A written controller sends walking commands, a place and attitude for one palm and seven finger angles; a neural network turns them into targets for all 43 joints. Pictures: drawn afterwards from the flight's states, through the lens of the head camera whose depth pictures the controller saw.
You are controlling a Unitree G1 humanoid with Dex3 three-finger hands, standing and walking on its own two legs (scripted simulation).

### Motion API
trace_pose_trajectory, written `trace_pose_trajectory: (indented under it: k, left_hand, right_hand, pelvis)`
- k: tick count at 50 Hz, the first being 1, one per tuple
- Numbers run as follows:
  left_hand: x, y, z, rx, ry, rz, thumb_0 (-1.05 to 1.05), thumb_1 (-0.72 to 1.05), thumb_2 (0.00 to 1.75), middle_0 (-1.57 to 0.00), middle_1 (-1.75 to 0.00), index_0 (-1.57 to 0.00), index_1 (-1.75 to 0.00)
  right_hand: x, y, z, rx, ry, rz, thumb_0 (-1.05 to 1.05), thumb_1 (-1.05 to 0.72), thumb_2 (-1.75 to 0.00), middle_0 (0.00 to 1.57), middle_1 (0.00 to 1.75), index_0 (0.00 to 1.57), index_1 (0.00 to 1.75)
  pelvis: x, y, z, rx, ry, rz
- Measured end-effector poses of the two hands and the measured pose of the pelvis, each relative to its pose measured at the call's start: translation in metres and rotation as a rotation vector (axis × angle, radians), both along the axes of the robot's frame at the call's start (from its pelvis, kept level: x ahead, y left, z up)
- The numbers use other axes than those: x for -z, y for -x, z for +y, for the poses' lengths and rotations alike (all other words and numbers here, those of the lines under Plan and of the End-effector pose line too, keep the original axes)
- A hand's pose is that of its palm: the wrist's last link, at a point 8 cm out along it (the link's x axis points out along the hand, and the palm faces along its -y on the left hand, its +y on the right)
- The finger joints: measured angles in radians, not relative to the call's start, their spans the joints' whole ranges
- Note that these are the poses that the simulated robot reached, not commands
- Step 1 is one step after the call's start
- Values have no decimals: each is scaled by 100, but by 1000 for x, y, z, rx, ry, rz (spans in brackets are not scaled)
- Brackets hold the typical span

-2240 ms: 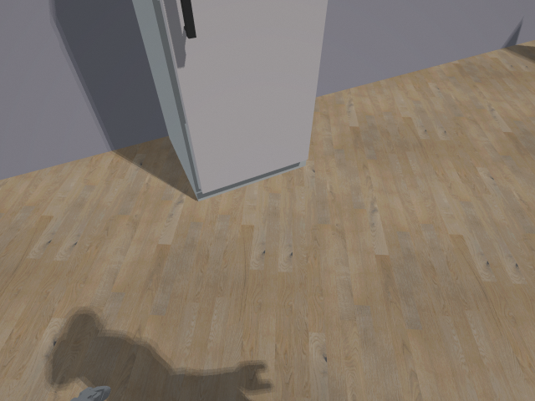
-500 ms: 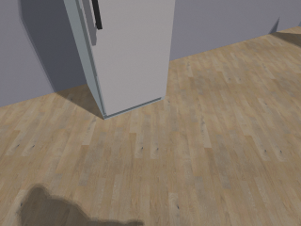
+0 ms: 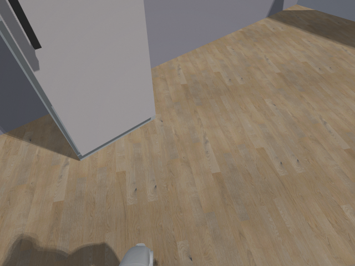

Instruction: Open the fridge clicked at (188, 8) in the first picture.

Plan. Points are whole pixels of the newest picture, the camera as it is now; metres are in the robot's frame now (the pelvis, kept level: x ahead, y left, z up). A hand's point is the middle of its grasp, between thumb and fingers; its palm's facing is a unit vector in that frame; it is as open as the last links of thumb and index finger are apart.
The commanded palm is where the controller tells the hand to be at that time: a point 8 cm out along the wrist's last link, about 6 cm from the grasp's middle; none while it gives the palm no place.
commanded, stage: walk to a spot facing it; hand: left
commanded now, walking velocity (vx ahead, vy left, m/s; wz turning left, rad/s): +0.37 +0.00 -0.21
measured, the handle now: (13, 2) +0.84 +0.63 +0.22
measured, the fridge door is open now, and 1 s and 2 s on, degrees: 0 0 0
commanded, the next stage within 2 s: turn to face it in 0.76 s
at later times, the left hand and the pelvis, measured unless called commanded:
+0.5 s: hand (101, 205) +0.31 +0.27 -0.18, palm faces -0.13 -0.98 -0.17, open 7.4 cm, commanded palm none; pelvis +0.22 +0.08 +0.00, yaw -12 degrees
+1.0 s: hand (160, 142) +0.57 +0.11 -0.18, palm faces -0.41 -0.89 -0.22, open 7.3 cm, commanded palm none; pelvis +0.40 +0.00 -0.02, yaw -24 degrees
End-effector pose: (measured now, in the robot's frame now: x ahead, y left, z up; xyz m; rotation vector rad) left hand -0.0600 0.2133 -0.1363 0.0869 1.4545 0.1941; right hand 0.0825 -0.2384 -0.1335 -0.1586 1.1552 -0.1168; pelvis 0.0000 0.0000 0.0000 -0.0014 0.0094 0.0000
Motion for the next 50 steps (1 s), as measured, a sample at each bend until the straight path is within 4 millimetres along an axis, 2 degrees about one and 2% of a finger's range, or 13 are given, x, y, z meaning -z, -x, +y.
trace_pose_trajectory:
  k: [6,9,11,13,17,23,27,31,36,40,42,44,50]
  left_hand:
    - [13,-40,21,-21,12,42,0,91,90,-20,-30,-20,-30]
    - [28,-65,39,-18,26,79,0,91,90,-20,-30,-20,-30]
    - [39,-87,54,0,37,103,0,91,90,-20,-30,-20,-30]
    - [41,-119,69,40,37,98,0,91,90,-20,-30,-20,-30]
    - [32,-205,94,126,25,2,1,91,90,-20,-30,-20,-30]
    - [15,-335,106,219,13,-170,0,92,90,-20,-30,-19,-30]
    - [9,-404,96,282,22,-226,0,92,90,-20,-30,-19,-30]
    - [8,-464,73,363,41,-242,0,92,90,-20,-30,-19,-30]
    - [11,-538,24,476,71,-255,0,92,90,-20,-30,-19,-30]
    - [19,-597,-24,559,90,-298,0,91,90,-20,-30,-19,-30]
    - [24,-621,-43,576,91,-341,0,91,90,-20,-30,-20,-30]
    - [25,-634,-54,573,83,-360,0,91,90,-20,-30,-20,-30]
    - [9,-644,-51,567,13,-305,0,92,90,-20,-30,-20,-30]
  right_hand:
    - [0,-85,37,-38,-10,-54,1,-90,-90,20,30,20,30]
    - [4,-128,59,-44,1,-96,1,-90,-90,20,30,20,30]
    - [7,-146,69,-25,19,-128,0,-90,-90,20,30,20,30]
    - [4,-149,76,15,24,-127,0,-90,-90,20,30,20,30]
    - [-5,-129,83,137,44,-59,-1,-91,-90,20,30,20,30]
    - [-14,-92,77,265,98,94,-2,-94,-90,20,30,20,30]
    - [-12,-71,90,344,74,198,-1,-93,-90,20,30,20,30]
    - [-8,-60,109,420,23,286,0,-92,-90,20,30,20,30]
    - [0,-58,133,512,-62,391,0,-91,-90,20,30,20,30]
    - [9,-69,138,578,-130,472,0,-90,-90,20,30,20,30]
    - [18,-81,130,600,-158,494,0,-90,-90,20,30,20,30]
    - [26,-103,113,608,-154,477,1,-90,-90,20,30,20,30]
    - [27,-211,39,569,-59,218,1,-90,-90,20,30,20,30]
  pelvis:
    - [9,-58,24,20,22,-1]
    - [21,-92,42,38,29,-3]
    - [29,-112,54,60,26,-10]
    - [27,-128,62,95,18,-22]
    - [12,-158,73,136,22,-30]
    - [0,-203,84,194,20,-21]
    - [-1,-234,83,235,17,-17]
    - [1,-265,76,277,18,-15]
    - [8,-305,58,327,16,-5]
    - [19,-340,34,371,18,5]
    - [29,-357,17,382,0,2]
    - [32,-368,8,403,3,-6]
    - [15,-397,-2,427,8,-20]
